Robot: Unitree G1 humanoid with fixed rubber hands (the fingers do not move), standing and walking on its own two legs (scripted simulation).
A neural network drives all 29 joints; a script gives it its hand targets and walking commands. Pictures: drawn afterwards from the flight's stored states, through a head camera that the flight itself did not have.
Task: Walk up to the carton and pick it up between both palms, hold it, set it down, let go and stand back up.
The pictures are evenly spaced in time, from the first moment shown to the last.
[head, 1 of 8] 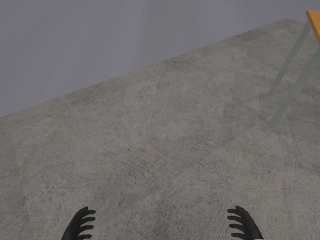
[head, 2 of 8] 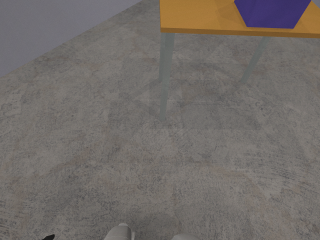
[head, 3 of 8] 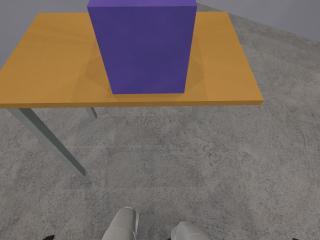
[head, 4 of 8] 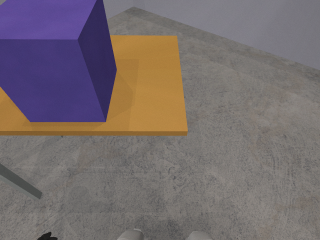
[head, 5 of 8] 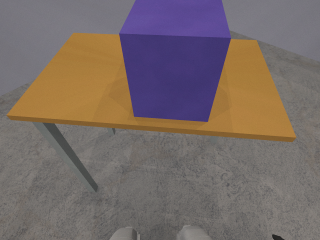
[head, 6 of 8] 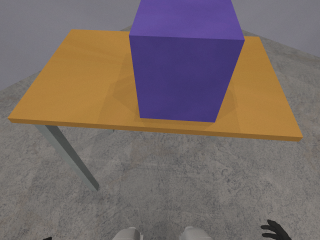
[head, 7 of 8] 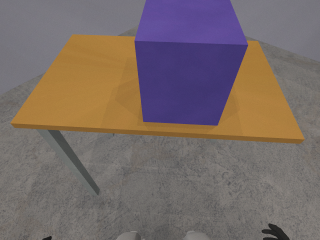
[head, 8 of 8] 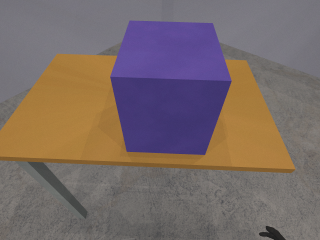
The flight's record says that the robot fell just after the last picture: no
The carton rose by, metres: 0.00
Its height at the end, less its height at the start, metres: +0.00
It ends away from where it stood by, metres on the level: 0.00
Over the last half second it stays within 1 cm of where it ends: yes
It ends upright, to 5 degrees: yes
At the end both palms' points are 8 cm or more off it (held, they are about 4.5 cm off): yes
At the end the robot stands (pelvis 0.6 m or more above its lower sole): yes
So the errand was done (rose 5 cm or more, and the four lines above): no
